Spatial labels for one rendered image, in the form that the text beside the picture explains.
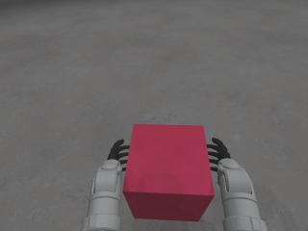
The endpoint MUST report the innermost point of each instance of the right robot hand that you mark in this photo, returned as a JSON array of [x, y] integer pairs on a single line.
[[221, 153]]

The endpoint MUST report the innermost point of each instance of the robot left forearm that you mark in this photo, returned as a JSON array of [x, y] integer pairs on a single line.
[[105, 197]]

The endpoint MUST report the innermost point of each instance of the left robot hand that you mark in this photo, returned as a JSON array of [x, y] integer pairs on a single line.
[[116, 149]]

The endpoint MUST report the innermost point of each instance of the carton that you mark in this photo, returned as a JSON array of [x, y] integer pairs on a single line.
[[168, 174]]

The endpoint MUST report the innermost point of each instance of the robot right forearm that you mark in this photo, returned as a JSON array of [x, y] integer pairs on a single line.
[[240, 206]]

